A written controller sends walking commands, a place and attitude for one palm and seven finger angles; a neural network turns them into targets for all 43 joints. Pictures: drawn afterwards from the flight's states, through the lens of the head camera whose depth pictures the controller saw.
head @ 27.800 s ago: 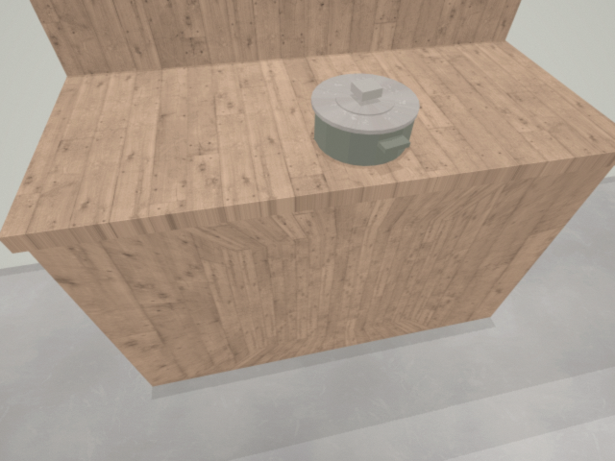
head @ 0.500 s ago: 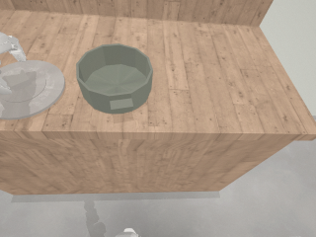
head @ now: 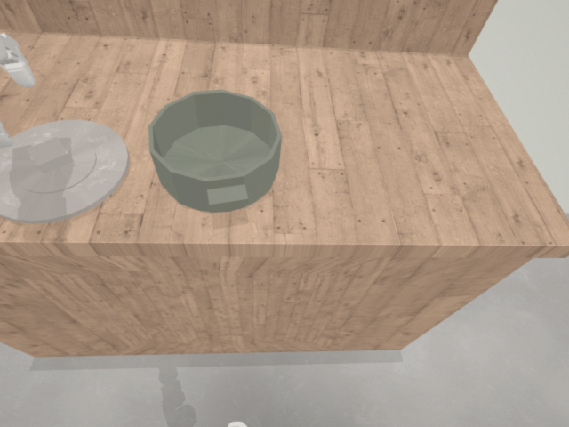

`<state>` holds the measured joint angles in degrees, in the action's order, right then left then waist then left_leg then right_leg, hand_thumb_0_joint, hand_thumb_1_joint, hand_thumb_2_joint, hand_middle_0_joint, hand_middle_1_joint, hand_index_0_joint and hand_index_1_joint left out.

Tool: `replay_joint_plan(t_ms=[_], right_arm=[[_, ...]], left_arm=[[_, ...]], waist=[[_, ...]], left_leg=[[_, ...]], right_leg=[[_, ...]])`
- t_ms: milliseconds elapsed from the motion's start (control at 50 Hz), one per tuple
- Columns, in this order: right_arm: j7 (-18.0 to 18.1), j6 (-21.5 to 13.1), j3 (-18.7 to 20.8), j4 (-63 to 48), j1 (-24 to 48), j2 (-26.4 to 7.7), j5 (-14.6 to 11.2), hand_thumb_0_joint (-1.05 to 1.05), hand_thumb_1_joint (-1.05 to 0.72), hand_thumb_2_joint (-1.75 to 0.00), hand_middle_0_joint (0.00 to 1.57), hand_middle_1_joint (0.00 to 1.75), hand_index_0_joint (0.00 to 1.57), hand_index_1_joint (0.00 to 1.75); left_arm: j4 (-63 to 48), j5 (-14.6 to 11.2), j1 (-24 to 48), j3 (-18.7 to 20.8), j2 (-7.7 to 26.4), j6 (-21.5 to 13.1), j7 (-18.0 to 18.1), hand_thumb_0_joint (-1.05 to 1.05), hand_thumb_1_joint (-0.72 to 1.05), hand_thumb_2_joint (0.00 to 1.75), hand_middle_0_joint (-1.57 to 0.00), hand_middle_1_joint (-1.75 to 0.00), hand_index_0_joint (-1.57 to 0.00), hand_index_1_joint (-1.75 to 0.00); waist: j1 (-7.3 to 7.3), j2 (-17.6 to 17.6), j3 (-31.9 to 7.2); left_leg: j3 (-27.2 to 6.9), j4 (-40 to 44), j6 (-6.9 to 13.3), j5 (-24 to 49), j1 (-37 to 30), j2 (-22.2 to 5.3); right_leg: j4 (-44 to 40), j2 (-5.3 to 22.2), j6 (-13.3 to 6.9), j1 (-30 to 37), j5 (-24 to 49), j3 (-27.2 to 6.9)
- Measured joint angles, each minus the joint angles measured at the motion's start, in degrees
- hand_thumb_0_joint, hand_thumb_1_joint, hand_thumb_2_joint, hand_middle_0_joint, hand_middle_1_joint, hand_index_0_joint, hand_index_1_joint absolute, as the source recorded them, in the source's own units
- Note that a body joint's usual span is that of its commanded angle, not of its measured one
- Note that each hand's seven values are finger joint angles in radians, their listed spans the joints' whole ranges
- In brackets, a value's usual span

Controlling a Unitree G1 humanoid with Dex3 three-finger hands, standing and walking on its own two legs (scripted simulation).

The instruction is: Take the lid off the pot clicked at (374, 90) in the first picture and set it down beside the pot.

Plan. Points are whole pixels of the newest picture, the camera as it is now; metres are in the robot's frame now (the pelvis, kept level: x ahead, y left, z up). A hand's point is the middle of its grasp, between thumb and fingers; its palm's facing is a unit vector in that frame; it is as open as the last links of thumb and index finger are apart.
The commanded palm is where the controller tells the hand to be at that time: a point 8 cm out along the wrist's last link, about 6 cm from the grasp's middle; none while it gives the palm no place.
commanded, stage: raise the empty hand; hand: left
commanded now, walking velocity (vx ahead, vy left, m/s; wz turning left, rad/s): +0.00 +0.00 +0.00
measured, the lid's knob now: (50, 155) +0.49 +0.34 +0.07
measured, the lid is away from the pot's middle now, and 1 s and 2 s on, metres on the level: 0.24 0.24 0.24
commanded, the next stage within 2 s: draw the hand back to the body in 0.46 s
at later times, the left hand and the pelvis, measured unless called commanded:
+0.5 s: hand out of the picture +0.46 +0.35 +0.23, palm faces -0.27 -0.13 -0.95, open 11.0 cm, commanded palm +0.48 +0.33 +0.29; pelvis +0.00 +0.00 +0.01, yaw +1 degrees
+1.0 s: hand out of the picture +0.44 +0.33 +0.22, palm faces -0.22 -0.06 -0.97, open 11.0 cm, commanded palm +0.41 +0.32 +0.28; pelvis +0.00 -0.01 +0.01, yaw +1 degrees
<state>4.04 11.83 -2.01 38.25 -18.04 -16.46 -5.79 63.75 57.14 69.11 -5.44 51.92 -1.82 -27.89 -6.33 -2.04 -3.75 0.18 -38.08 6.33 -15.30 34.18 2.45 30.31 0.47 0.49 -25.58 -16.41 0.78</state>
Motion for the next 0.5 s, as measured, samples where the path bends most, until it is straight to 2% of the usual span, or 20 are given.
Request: replay_joint_plan(t_ms=[320, 500], right_arm=[[-0.5, -1.0, 0.0, 0.2, 0.2, -0.2, 0.3, 0.01, -0.9, -0.9, 0.21, 0.3, 0.2, 0.3], [-1.1, -1.2, -0.1, 0.7, 0.7, -0.1, 0.2, 0.01, -0.9, -0.9, 0.21, 0.3, 0.2, 0.3]], left_arm=[[-0.1, 0.8, 4.3, -0.6, 0.6, 2.4, -1.3, 0.0, -0.05, 0.73, -0.41, -0.79, -0.4, -0.79], [1.8, 1.1, 7.0, -2.9, 0.3, 4.5, -1.8, 0.0, -0.05, 0.73, -0.41, -0.79, -0.4, -0.79]], waist=[[-0.06, 0.1, 0.1], [0.29, 0.2, 0.2]], left_leg=[[0.1, 2.6, 0.2, 1.0, -2.0, 0.6], [0.0, 3.5, 0.3, 1.5, -2.5, 1.0]], right_leg=[[-2.3, 0.5, -0.5, 1.8, 0.8, -0.2], [-2.7, 0.8, -0.2, 2.2, 0.9, -0.2]])
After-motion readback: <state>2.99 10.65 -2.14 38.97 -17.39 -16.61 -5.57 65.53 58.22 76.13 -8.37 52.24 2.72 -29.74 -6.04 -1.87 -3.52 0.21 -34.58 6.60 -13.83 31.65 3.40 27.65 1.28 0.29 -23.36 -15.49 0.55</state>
